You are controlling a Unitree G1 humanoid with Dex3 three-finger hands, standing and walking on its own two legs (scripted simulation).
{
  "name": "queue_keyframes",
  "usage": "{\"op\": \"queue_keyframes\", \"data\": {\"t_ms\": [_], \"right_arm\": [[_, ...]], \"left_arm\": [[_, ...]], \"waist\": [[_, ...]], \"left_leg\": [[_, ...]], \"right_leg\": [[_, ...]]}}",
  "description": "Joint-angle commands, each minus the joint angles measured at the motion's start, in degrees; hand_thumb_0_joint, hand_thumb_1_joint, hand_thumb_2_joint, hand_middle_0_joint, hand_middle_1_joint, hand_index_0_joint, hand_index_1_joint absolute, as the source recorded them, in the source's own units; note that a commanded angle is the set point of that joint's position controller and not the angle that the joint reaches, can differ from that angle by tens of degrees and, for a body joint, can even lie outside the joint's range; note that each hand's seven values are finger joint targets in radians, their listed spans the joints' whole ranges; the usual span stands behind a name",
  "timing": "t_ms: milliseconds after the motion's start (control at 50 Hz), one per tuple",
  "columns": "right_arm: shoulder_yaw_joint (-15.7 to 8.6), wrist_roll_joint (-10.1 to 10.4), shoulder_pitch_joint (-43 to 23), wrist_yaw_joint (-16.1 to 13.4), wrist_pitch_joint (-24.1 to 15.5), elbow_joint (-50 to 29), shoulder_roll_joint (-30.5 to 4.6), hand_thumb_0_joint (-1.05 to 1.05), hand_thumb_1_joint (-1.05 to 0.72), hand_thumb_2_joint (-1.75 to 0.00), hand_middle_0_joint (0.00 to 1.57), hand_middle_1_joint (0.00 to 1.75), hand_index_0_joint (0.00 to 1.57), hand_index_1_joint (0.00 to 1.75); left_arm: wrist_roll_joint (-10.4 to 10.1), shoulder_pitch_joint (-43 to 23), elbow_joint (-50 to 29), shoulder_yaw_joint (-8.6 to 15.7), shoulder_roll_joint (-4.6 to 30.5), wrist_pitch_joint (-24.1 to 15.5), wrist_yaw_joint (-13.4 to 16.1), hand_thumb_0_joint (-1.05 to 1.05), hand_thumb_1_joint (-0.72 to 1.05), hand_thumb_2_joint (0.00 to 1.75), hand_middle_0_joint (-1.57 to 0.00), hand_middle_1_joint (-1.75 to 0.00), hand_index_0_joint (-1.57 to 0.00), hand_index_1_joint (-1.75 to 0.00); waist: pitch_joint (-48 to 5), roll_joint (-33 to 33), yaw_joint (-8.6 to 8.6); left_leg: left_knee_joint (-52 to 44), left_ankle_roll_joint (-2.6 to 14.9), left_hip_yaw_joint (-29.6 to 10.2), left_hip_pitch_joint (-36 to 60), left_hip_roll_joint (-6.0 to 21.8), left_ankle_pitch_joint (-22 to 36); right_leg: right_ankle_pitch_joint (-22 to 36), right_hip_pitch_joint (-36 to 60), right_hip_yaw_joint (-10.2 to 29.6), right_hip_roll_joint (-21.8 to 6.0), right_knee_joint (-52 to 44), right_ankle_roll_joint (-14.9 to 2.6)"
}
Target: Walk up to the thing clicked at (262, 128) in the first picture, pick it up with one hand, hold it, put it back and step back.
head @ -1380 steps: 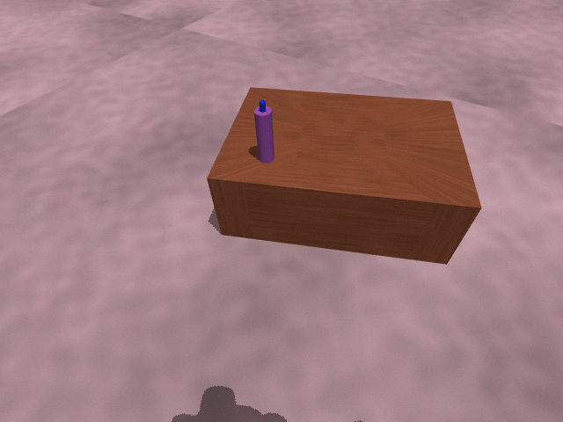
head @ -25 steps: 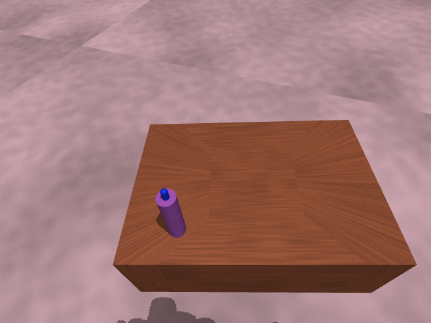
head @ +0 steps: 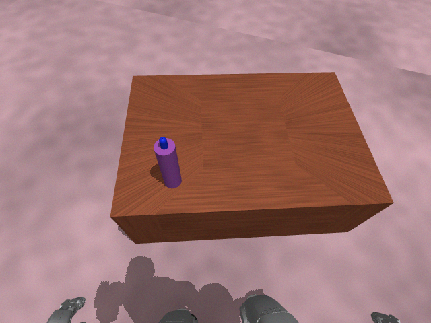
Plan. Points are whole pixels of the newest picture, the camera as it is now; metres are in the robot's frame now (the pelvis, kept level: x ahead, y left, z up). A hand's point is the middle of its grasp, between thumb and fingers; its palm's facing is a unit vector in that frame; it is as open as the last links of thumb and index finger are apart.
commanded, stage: step back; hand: left
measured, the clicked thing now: (168, 162) +0.58 +0.17 -0.28
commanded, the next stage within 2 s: none
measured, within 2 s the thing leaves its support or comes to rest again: neither
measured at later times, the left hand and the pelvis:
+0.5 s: hand out of the picture +0.02 +0.27 -0.15, palm faces +0.02 -0.92 -0.39, open 7.4 cm; pelvis -0.12 +0.00 -0.01, yaw +1 degrees
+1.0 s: hand out of the picture -0.18 +0.22 -0.14, palm faces -0.04 -0.91 -0.42, open 7.4 cm; pelvis -0.26 -0.05 -0.01, yaw -3 degrees
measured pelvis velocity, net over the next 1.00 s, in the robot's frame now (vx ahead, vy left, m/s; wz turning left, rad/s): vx -0.26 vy -0.05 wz -0.04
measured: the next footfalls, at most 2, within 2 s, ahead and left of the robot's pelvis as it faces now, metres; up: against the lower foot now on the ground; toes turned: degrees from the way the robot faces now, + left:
right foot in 0.12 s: -0.01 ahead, -0.14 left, +0.00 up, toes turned +2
left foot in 0.46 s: -0.09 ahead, +0.11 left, +0.00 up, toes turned -1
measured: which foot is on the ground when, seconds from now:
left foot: down 0.00-0.14, up 0.16-0.44, down 0.46-0.86, up 0.88-1.00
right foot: up 0.00-0.10, down 0.12-0.46, up 0.48-0.82, down 0.84-1.00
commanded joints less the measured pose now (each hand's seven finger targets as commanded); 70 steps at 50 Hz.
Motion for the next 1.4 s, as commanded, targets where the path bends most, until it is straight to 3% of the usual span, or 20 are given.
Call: {"op": "queue_keyframes", "data": {"t_ms": [0,80,100,140,220,360,400,420,460,540,760,820,860,920,1100,1160,1200,1220,1300,1380], "right_arm": [[-4.2,0.0,2.3,-1.5,-1.0,-4.7,-16.7,0.0,-0.9,-0.9,0.2,0.3,0.2,0.3],[-3.8,0.9,-2.2,-0.9,0.1,-6.5,-16.6,0.0,-0.9,-0.9,0.2,0.3,0.2,0.3],[-3.1,1.4,-2.5,-0.7,0.2,-6.9,-14.8,0.0,-0.9,-0.9,0.2,0.3,0.2,0.3],[-2.7,1.6,-5.3,-1.5,0.7,-7.3,-12.2,0.0,-0.9,-0.9,0.2,0.3,0.2,0.3],[-2.7,2.1,0.5,-1.5,0.5,-4.1,-13.9,0.0,-0.9,-0.9,0.2,0.3,0.2,0.3],[-2.3,0.8,1.6,-1.2,-0.7,-5.1,-12.1,0.0,-0.9,-0.9,0.2,0.3,0.2,0.3],[-3.1,0.1,5.4,-0.8,-1.3,-3.4,-12.0,0.0,-0.9,-0.9,0.2,0.3,0.2,0.3],[-3.9,-0.6,4.7,-0.9,-1.7,-3.9,-13.7,0.0,-0.9,-0.9,0.2,0.3,0.2,0.3],[-5.7,-0.8,2.4,-0.1,-1.7,-5.8,-23.6,0.0,-0.9,-0.9,0.2,0.3,0.2,0.3],[-3.7,-0.6,-4.9,-1.0,-1.9,-6.8,-16.1,0.0,-0.9,-0.9,0.2,0.3,0.2,0.3],[-4.5,-0.4,-1.7,-0.7,-0.5,-9.4,-17.4,0.0,-0.9,-0.9,0.2,0.3,0.2,0.3],[-3.7,0.6,-3.5,-0.4,0.5,-10.1,-15.8,0.0,-0.9,-0.9,0.2,0.3,0.2,0.3],[-3.4,0.9,-6.7,-1.6,0.7,-11.1,-12.7,0.0,-0.9,-0.9,0.2,0.3,0.2,0.3],[-3.4,1.7,0.7,-1.5,0.4,-6.7,-14.0,0.0,-0.9,-0.9,0.2,0.3,0.2,0.3],[-2.7,0.3,1.9,-1.0,-0.5,-6.8,-12.2,0.0,-0.9,-0.9,0.2,0.3,0.2,0.3],[-3.6,-0.1,7.2,-0.9,-0.9,-4.0,-13.4,0.0,-0.9,-0.9,0.2,0.3,0.2,0.3],[-5.4,-0.6,2.1,0.0,-0.7,-6.3,-23.6,0.0,-0.9,-0.9,0.2,0.3,0.2,0.3],[-5.6,-1.0,2.0,0.0,-0.9,-6.3,-23.2,0.0,-0.9,-0.9,0.2,0.3,0.2,0.3],[-3.3,-0.6,-5.0,-1.1,-1.0,-7.2,-16.2,0.0,-0.9,-0.9,0.2,0.3,0.2,0.3],[-3.4,-1.1,-1.1,-0.6,-0.3,-7.3,-15.0,0.0,-0.9,-0.9,0.2,0.3,0.2,0.3]], "left_arm": [[-0.1,0.4,-6.1,2.7,8.5,-2.2,0.0,0.0,0.9,0.9,-0.2,-0.3,-0.2,-0.3],[0.5,8.8,-2.7,3.1,7.7,-3.1,-0.2,0.0,0.9,0.9,-0.2,-0.3,-0.2,-0.3],[1.4,8.8,-3.0,3.8,10.8,-3.6,0.0,0.0,0.9,0.9,-0.2,-0.3,-0.2,-0.3],[1.0,4.1,-5.8,5.5,19.5,-3.7,-0.3,0.0,0.9,0.9,-0.2,-0.3,-0.2,-0.3],[0.4,-2.7,-8.9,3.9,12.2,-3.4,0.3,0.0,0.9,0.9,-0.2,-0.3,-0.2,-0.3],[0.7,3.2,-10.0,3.6,11.8,-2.4,0.7,0.0,0.9,0.9,-0.2,-0.3,-0.2,-0.3],[-0.1,1.1,-10.8,3.1,12.5,-1.7,0.2,0.0,0.9,0.9,-0.2,-0.3,-0.2,-0.3],[-0.2,1.7,-11.3,2.4,10.6,-1.4,0.0,0.0,0.9,0.9,-0.2,-0.3,-0.2,-0.3],[-0.3,-0.6,-11.8,3.2,10.0,-1.3,0.9,0.0,0.9,0.9,-0.2,-0.3,-0.2,-0.3],[-0.8,4.6,-8.0,3.8,10.5,-1.2,0.7,0.0,0.9,0.9,-0.2,-0.3,-0.2,-0.3],[0.2,9.0,-6.4,3.3,8.5,-2.3,-0.8,0.0,0.9,0.9,-0.2,-0.3,-0.2,-0.3],[1.4,14.3,-3.7,4.4,11.5,-3.0,-0.9,0.0,0.9,0.9,-0.2,-0.3,-0.2,-0.3],[1.7,8.1,-7.0,6.5,21.8,-3.0,-0.8,0.0,0.9,0.9,-0.2,-0.3,-0.2,-0.3],[1.0,-2.9,-9.2,4.2,13.7,-3.4,0.1,0.0,0.9,0.9,-0.2,-0.3,-0.2,-0.3],[1.0,3.9,-9.5,3.8,13.4,-2.5,1.3,0.0,0.9,0.9,-0.2,-0.3,-0.2,-0.3],[0.0,1.7,-10.4,2.5,12.4,-1.5,0.6,0.0,0.9,0.9,-0.2,-0.3,-0.2,-0.3],[-0.6,0.0,-11.7,2.3,10.3,-1.4,1.0,0.0,0.9,0.9,-0.2,-0.3,-0.2,-0.3],[0.3,-2.4,-10.8,3.4,11.4,-1.2,1.5,0.0,0.9,0.9,-0.2,-0.3,-0.2,-0.3],[-0.8,4.9,-6.4,3.3,10.8,-1.1,0.9,0.0,0.9,0.9,-0.2,-0.3,-0.2,-0.3],[0.0,3.6,-6.7,2.5,9.1,-2.0,0.0,0.0,0.9,0.9,-0.2,-0.3,-0.2,-0.3]], "waist": [[-16.5,10.9,-1.73],[-19.5,9.8,2.3],[-18.9,5.3,2.25],[-13.1,-14.1,3.97],[-9.9,-6.2,-0.3],[-15.5,-9.7,2.71],[-16.3,-7.2,-0.15],[-15.9,-2.8,0.41],[-15.4,15.2,-2.61],[-10.6,10.0,2.88],[-17.8,14.5,0.15],[-16.7,8.0,3.23],[-10.6,-14.7,5.53],[-7.9,-4.1,-1.47],[-15.2,-10.5,3.46],[-17.2,-5.3,0.34],[-15.8,15.9,-0.52],[-14.2,13.0,-2.06],[-11.3,9.6,3.67],[-12.5,12.2,0.07]], "left_leg": [[-2.3,12.15,-13.6,18.3,14.0,38.4],[3.8,7.68,-9.6,9.3,10.7,27.2],[5.8,4.48,-9.1,-0.3,8.3,17.9],[29.2,-1.14,-5.6,-9.9,-6.4,-21.7],[38.0,-1.97,-8.8,-9.3,-8.0,-13.5],[5.7,-1.91,-2.5,-6.5,-2.9,-12.2],[-10.0,-0.84,0.1,3.2,-2.8,4.1],[-11.2,0.68,-7.8,7.4,2.0,10.9],[-13.7,14.59,-31.5,4.7,23.0,29.0],[-10.4,11.05,-15.1,2.6,14.0,27.6],[-3.7,10.52,-11.0,8.7,12.6,23.3],[2.2,3.59,-9.3,-6.5,6.9,7.6],[28.3,-1.91,-7.2,-13.9,-6.5,-20.4],[36.9,-1.65,-11.2,-11.4,-8.0,-11.8],[8.9,-2.02,-2.5,-7.3,-2.8,-13.7],[-9.6,0.33,-3.2,5.2,-0.8,6.2],[-13.3,13.9,-29.1,3.6,21.1,23.6],[-13.6,17.08,-31.8,-2.0,23.1,25.2],[-8.8,11.79,-13.2,0.0,14.0,27.9],[-6.5,12.88,-11.7,7.8,12.8,29.0]], "right_leg": [[0.7,-1.8,-2.4,-3.9,-15.2,-0.52],[19.1,13.5,-7.5,-4.3,-40.1,-3.04],[26.2,18.7,0.5,-9.0,-38.8,-4.66],[39.9,9.3,23.8,-29.2,-42.6,-20.77],[42.7,7.1,6.1,-18.8,-37.9,-14.84],[46.4,22.0,6.0,-18.6,-30.6,-13.45],[41.7,16.4,3.6,-16.4,-26.0,-10.53],[31.6,9.1,2.9,-13.3,-23.3,-7.4],[-8.9,-2.0,-0.2,0.2,-2.4,-2.59],[0.5,-4.4,4.4,0.3,12.0,-2.47],[5.4,7.2,-6.5,-4.5,-24.8,-1.33],[14.7,18.2,-1.2,-8.4,-38.1,-5.17],[17.7,2.5,25.6,-30.9,-46.9,-19.7],[30.8,1.0,6.3,-20.4,-39.7,-13.64],[46.4,20.1,5.6,-21.9,-30.8,-13.64],[35.6,11.6,2.0,-17.5,-24.3,-8.38],[-6.1,-2.4,-7.1,-2.5,-5.6,-2.56],[-9.2,-0.7,0.2,-2.2,4.6,-2.47],[0.3,-2.7,1.6,-1.0,11.9,-2.48],[-1.0,-1.2,-3.6,-3.1,-6.0,-0.2]]}}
